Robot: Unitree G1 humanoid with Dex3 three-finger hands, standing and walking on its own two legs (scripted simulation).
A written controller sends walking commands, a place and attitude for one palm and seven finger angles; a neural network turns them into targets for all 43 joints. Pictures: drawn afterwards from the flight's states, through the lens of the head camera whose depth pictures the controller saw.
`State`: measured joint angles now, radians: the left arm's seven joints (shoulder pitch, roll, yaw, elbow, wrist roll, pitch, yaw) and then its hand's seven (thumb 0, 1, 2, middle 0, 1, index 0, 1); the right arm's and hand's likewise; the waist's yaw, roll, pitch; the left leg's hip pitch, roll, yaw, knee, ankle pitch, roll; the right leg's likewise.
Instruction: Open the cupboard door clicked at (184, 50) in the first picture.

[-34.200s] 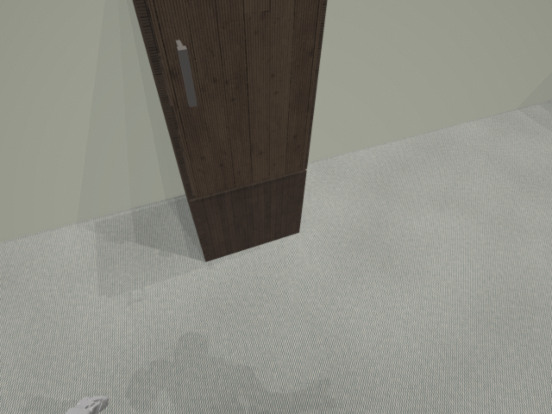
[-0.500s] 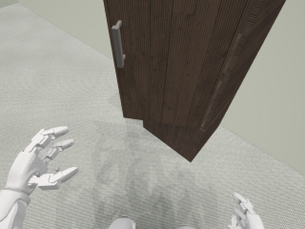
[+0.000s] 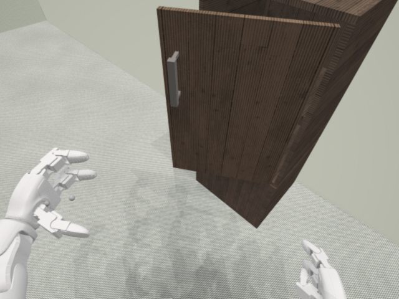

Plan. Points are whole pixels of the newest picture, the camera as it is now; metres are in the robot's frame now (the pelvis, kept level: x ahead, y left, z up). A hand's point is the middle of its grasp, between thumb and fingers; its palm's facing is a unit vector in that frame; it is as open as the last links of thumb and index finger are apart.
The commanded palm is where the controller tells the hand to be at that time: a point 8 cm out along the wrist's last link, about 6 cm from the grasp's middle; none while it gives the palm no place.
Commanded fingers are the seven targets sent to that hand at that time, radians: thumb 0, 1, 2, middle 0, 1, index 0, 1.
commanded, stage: raise the hand with hooked fingers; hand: left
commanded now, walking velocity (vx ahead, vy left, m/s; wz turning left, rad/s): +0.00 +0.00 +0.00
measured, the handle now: (175, 80) +0.61 +0.12 +0.12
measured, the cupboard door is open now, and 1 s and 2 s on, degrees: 32 32 32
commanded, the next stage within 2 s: move the hooked fingers beside the handle in 0.84 s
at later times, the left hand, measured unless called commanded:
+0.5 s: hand (65, 166) +0.30 +0.27 +0.13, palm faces -0.08 -1.00 -0.02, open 14.0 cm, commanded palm +0.27 +0.31 +0.14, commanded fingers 0.00 -0.50 0.30 -0.30 -1.20 -0.30 -1.20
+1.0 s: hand (68, 168) +0.30 +0.26 +0.13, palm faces -0.07 -1.00 -0.02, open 14.0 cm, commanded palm +0.28 +0.31 +0.14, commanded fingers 0.00 -0.50 0.30 -0.30 -1.20 -0.30 -1.20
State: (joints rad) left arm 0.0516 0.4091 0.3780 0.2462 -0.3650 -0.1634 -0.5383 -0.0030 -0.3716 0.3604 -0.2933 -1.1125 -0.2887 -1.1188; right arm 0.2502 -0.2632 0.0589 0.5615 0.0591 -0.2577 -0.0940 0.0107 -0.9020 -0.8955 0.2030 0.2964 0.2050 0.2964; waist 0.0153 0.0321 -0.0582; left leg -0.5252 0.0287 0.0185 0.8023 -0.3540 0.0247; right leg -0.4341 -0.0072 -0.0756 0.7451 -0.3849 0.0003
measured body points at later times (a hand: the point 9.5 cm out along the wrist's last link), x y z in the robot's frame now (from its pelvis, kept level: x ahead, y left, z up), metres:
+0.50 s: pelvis +0.01 -0.01 +0.01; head +0.02 -0.01 +0.46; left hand +0.30 +0.32 +0.14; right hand +0.16 -0.26 -0.06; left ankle +0.04 +0.10 -0.71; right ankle +0.00 -0.12 -0.71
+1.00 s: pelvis +0.01 -0.01 +0.01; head +0.02 -0.02 +0.46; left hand +0.29 +0.31 +0.14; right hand +0.17 -0.26 -0.06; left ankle +0.04 +0.10 -0.71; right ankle +0.00 -0.12 -0.71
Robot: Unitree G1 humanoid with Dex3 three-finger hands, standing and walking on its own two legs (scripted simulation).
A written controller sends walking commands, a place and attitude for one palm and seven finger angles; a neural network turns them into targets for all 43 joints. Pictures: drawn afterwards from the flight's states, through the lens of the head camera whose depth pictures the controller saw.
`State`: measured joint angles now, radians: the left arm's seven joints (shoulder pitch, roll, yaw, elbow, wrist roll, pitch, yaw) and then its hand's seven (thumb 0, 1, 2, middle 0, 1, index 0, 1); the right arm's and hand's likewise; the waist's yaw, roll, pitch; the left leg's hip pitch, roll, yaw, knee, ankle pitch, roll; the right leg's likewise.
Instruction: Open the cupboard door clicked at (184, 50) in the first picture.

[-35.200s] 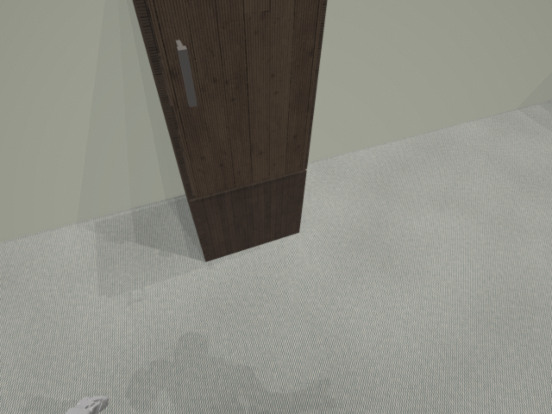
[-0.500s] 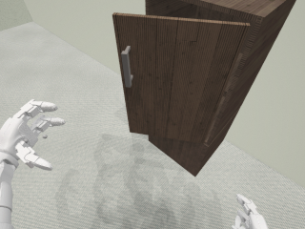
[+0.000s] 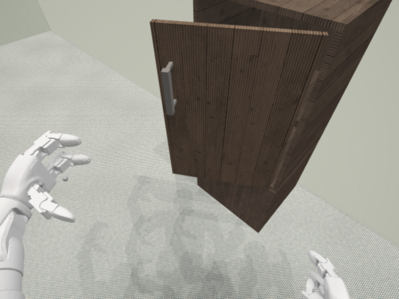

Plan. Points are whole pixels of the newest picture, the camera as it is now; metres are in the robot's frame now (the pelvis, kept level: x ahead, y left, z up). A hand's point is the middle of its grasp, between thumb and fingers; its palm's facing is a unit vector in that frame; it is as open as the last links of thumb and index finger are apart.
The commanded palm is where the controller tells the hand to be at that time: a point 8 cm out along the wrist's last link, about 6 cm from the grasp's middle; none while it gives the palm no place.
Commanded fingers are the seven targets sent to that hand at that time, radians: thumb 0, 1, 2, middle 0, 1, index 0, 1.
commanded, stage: move the hooked fingers beside the handle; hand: left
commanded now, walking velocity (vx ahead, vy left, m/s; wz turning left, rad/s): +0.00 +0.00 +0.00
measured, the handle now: (170, 89) +0.61 +0.13 +0.10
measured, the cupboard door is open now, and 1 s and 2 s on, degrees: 32 32 32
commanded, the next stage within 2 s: none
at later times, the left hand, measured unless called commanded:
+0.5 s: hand (103, 141) +0.39 +0.23 +0.12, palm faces -0.11 -0.99 +0.01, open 14.0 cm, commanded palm +0.37 +0.29 +0.12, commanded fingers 0.00 -0.50 0.30 -0.30 -1.20 -0.30 -1.20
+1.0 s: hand (123, 118) +0.46 +0.21 +0.12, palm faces -0.12 -0.99 +0.01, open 14.0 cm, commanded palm +0.45 +0.26 +0.11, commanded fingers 0.00 -0.50 0.30 -0.30 -1.20 -0.30 -1.20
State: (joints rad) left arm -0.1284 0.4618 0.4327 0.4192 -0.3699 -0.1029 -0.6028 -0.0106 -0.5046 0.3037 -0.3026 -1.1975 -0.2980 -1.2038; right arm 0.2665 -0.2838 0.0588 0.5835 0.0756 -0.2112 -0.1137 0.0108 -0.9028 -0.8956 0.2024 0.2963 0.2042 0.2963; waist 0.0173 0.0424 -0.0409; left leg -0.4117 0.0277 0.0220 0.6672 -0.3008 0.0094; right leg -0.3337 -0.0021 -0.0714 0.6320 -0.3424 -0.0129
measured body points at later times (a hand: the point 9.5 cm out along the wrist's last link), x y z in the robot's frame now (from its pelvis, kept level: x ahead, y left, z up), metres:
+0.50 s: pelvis +0.00 +0.00 +0.00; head +0.04 -0.01 +0.44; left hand +0.39 +0.29 +0.12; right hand +0.10 -0.27 -0.10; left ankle +0.03 +0.11 -0.72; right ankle -0.01 -0.11 -0.72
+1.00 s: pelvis +0.01 +0.00 -0.01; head +0.07 +0.00 +0.43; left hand +0.46 +0.27 +0.12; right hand +0.06 -0.27 -0.12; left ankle +0.03 +0.11 -0.72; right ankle -0.01 -0.11 -0.72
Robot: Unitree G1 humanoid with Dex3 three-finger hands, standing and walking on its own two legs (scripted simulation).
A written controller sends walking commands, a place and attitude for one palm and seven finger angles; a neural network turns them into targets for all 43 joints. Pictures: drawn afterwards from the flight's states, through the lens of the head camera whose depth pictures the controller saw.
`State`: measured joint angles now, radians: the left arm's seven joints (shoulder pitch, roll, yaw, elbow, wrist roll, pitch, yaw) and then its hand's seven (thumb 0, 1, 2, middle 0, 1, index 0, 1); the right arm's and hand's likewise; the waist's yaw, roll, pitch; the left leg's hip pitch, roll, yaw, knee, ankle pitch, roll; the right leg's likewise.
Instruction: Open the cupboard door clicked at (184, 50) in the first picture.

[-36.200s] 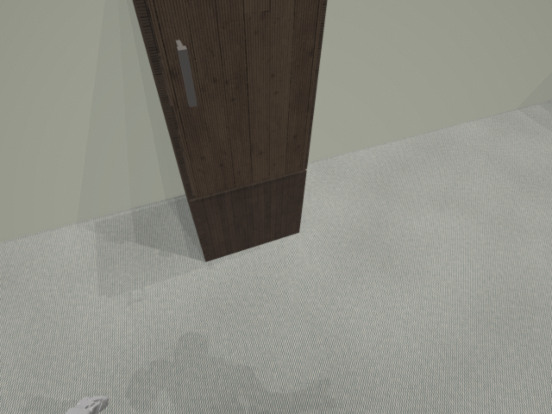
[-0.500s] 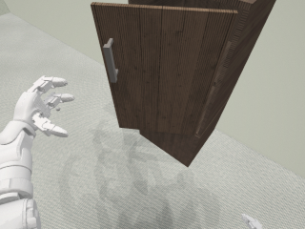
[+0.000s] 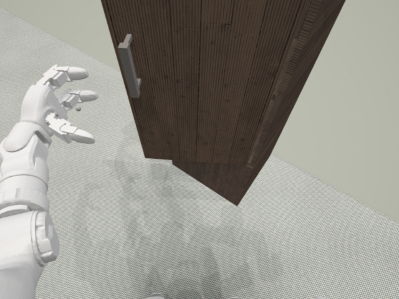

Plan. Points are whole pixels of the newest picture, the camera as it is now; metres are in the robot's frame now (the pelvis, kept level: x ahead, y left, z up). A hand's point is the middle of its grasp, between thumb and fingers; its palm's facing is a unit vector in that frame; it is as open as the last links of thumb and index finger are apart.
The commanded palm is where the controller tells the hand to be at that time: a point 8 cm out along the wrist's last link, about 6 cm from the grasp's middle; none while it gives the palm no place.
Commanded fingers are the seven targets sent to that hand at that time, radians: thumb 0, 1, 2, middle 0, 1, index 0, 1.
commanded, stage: move the hooked fingers beside the handle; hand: left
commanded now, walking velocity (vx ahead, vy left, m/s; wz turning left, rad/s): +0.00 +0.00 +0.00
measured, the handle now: (132, 67) +0.60 +0.15 +0.11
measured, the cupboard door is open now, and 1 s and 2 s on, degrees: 32 32 31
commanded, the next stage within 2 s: slide the fingers in behind the handle in 1.44 s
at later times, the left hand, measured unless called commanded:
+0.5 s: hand (95, 77) +0.54 +0.21 +0.13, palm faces -0.09 -1.00 +0.02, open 14.0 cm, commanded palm +0.54 +0.26 +0.12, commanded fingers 0.00 -0.50 0.30 -0.30 -1.20 -0.30 -1.20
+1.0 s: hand (102, 75) +0.56 +0.21 +0.12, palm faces -0.09 -1.00 +0.01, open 14.0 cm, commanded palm +0.54 +0.25 +0.11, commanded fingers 0.00 -0.50 0.30 -0.30 -1.20 -0.30 -1.20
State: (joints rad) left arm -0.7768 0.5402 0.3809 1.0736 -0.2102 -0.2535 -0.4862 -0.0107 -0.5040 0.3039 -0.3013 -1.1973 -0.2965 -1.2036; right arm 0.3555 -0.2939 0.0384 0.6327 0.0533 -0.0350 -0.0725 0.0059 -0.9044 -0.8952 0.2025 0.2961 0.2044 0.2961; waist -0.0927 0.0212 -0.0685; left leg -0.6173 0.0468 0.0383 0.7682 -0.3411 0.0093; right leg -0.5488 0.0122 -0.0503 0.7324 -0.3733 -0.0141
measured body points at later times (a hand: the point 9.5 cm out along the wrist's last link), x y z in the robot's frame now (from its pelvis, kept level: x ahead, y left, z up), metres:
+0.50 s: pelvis +0.00 +0.01 -0.02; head +0.13 +0.02 +0.42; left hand +0.54 +0.27 +0.13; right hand -0.06 -0.27 -0.11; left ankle +0.02 +0.11 -0.71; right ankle -0.01 -0.11 -0.71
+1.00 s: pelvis +0.03 +0.02 -0.01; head +0.15 +0.03 +0.42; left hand +0.56 +0.26 +0.12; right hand -0.02 -0.24 -0.12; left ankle +0.02 +0.11 -0.71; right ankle -0.01 -0.11 -0.71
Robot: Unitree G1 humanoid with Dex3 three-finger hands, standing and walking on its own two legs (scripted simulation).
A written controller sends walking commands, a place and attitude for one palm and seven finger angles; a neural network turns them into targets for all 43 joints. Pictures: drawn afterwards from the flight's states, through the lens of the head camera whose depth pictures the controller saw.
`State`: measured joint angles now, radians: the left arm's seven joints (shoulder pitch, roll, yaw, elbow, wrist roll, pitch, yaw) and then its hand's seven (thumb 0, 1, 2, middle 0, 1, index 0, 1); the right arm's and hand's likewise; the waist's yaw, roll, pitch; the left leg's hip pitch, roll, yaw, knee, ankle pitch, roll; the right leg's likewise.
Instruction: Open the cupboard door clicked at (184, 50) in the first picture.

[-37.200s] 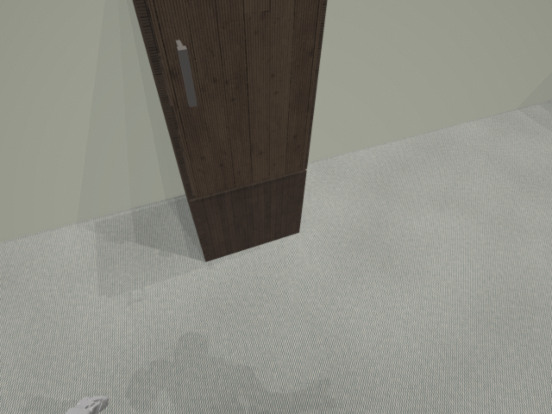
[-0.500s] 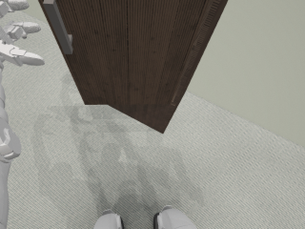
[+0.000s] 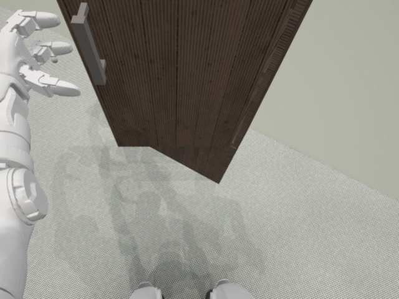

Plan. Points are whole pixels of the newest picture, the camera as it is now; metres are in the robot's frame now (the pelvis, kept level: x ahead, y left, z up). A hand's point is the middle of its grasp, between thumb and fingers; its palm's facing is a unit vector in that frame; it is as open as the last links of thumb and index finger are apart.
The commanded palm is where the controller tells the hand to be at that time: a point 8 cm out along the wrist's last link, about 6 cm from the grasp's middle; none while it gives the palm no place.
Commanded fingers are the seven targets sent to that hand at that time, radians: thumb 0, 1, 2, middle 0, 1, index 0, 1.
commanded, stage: move the hooked fingers beside the handle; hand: left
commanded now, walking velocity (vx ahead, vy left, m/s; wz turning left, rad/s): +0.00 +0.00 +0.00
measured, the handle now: (92, 47) +0.57 +0.15 +0.13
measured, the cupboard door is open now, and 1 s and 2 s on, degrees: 32 31 31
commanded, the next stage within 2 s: slide the fingers in behind the handle in 0.44 s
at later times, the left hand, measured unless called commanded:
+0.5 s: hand (52, 64) +0.51 +0.21 +0.14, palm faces -0.03 -1.00 +0.00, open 14.0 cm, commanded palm +0.50 +0.25 +0.13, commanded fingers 0.00 -0.50 0.30 -0.30 -1.20 -0.30 -1.20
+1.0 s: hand (65, 63) +0.52 +0.19 +0.13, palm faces -0.03 -1.00 +0.01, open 13.9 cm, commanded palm +0.51 +0.22 +0.13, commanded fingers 0.00 -0.50 0.30 -0.30 -1.20 -0.30 -1.20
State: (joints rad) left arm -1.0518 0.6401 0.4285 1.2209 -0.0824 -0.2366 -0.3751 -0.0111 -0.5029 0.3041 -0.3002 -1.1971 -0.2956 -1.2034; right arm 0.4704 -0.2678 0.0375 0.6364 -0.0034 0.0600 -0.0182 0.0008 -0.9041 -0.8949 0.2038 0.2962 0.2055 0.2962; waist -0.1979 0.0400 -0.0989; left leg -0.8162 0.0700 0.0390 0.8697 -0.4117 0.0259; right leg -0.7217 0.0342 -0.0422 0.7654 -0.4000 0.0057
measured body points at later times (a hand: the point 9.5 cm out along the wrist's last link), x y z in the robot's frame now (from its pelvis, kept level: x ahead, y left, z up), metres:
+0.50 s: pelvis -0.02 -0.01 +0.00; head +0.11 +0.01 +0.43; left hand +0.51 +0.26 +0.14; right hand -0.04 -0.29 -0.10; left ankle -0.01 +0.10 -0.70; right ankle -0.03 -0.13 -0.70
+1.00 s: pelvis -0.02 +0.00 +0.00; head +0.11 +0.02 +0.43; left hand +0.52 +0.24 +0.13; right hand -0.06 -0.27 -0.10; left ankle -0.01 +0.10 -0.70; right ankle -0.03 -0.13 -0.70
